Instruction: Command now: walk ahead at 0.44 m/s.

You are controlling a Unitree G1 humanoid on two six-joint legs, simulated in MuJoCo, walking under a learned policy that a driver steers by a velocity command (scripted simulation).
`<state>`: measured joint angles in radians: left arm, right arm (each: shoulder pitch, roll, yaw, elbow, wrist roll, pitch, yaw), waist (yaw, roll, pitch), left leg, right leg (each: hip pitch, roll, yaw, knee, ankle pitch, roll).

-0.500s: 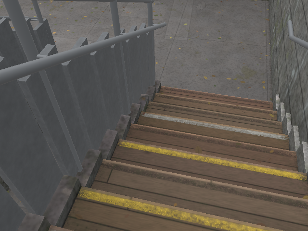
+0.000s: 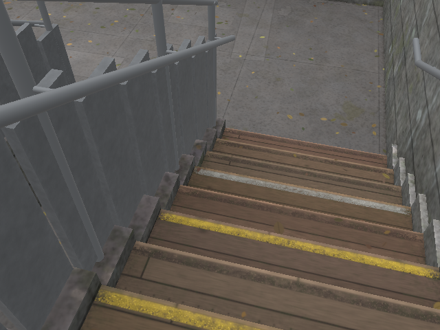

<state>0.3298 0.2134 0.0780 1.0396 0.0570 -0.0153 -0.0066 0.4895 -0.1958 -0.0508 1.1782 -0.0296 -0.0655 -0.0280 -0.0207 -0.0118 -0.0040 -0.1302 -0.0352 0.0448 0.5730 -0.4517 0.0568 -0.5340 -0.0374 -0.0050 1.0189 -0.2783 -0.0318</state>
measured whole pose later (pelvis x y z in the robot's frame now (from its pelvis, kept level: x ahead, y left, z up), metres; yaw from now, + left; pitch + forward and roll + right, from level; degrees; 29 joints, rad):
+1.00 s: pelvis +0.55 +0.00 -0.30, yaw -4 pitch -1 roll -1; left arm 0.30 0.22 0.08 1.01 0.06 0.02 0.00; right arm 0.39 -0.19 -0.05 1.04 -0.02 -0.08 -0.01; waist 0.03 -0.03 0.05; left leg -0.26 0.03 0.16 0.67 -0.39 0.06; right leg -0.67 -0.04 0.04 1.25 -0.22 -0.04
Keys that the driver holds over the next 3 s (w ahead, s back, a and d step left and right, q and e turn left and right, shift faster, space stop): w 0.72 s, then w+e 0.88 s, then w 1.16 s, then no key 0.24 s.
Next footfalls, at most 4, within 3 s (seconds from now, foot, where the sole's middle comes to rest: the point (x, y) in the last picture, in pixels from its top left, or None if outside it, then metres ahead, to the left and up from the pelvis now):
0.22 right None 0.23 -0.14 -0.91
0.78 left None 0.58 0.08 -1.06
1.32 right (257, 294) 0.84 -0.15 -1.21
1.86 left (238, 243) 1.18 -0.09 -1.36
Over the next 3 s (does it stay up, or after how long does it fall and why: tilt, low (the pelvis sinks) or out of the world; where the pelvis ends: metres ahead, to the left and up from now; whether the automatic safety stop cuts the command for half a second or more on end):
stays up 1.55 -0.39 -0.85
